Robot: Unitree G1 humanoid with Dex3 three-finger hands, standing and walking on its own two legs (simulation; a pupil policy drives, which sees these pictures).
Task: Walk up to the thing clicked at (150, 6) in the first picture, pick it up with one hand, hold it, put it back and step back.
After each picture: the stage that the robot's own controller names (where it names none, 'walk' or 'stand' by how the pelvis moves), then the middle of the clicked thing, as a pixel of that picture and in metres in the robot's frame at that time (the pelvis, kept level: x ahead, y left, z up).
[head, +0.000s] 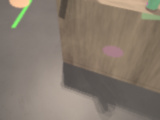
stand; out of the picture +0.92 -0.41 +0.09
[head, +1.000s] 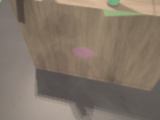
rise first; out of the picture +0.88 -0.13 +0.12
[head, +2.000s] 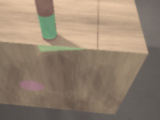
walk; (46, 13) +0.60 +0.21 +0.10
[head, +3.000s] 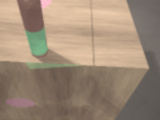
stand; (34, 27) +0.50 +0.19 +0.11
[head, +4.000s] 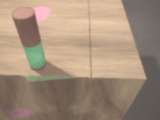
stand; (31, 42) +0.47 +0.20 +0.09
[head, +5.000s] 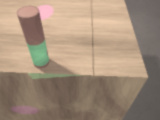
stand; (35, 40) +0.49 +0.20 +0.08
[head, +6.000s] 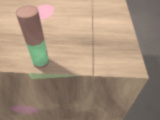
stand; (35, 40) +0.48 +0.20 +0.08
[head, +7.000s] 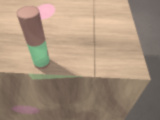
stand; (36, 41) +0.48 +0.19 +0.08
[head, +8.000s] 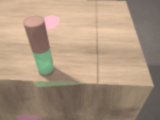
rise first; (41, 49) +0.47 +0.19 +0.09
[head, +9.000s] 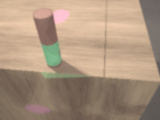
go down; (49, 41) +0.50 +0.18 +0.09
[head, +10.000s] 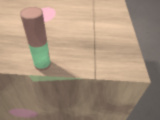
go down; (37, 42) +0.48 +0.18 +0.09
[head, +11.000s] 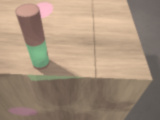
go down; (35, 41) +0.48 +0.17 +0.09
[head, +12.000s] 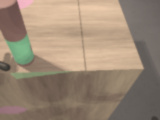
close in; (16, 35) +0.47 +0.20 +0.11
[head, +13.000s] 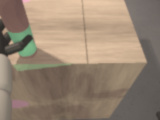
close; (18, 27) +0.48 +0.19 +0.13
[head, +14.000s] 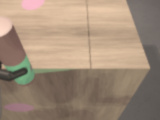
lift; (14, 57) +0.37 +0.21 +0.12
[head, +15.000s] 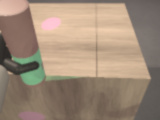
lift; (25, 50) +0.31 +0.17 +0.24
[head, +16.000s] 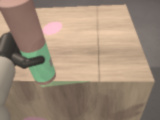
hold; (33, 46) +0.32 +0.14 +0.25
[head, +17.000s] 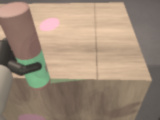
hold; (29, 53) +0.32 +0.16 +0.22
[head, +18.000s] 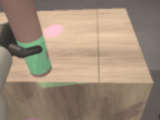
crouch; (30, 37) +0.34 +0.15 +0.27
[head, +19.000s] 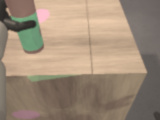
crouch; (24, 14) +0.44 +0.16 +0.25
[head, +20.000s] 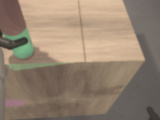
lower; (14, 28) +0.47 +0.18 +0.13
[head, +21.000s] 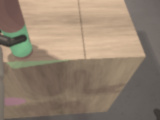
lower; (13, 26) +0.47 +0.18 +0.14
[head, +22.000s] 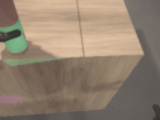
lower; (6, 20) +0.48 +0.19 +0.14
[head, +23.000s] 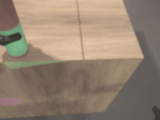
lower; (7, 24) +0.48 +0.20 +0.13
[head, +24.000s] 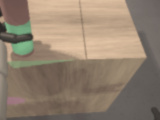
open; (17, 20) +0.48 +0.17 +0.14
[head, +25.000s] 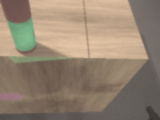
rise; (18, 17) +0.48 +0.18 +0.14
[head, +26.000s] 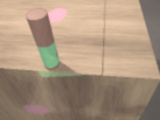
sink last; (45, 42) +0.47 +0.19 +0.11
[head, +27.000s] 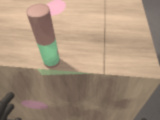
stand; (46, 40) +0.46 +0.18 +0.09
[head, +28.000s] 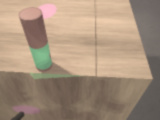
stand; (38, 43) +0.46 +0.19 +0.09
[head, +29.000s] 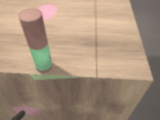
stand; (38, 44) +0.45 +0.19 +0.09
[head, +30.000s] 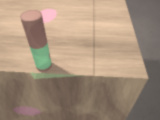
walk; (38, 44) +0.48 +0.19 +0.09
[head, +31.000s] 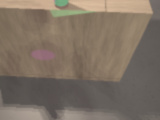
walk; out of the picture +0.77 +0.14 +0.11
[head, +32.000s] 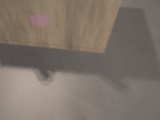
walk; out of the picture +1.14 +0.17 +0.10
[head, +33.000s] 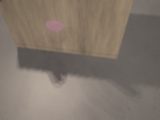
stand; out of the picture +1.18 +0.13 +0.11
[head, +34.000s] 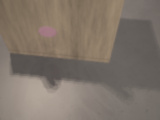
stand; out of the picture +1.18 +0.16 +0.08
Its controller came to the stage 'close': yes
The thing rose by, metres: 0.20
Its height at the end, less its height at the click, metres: +0.00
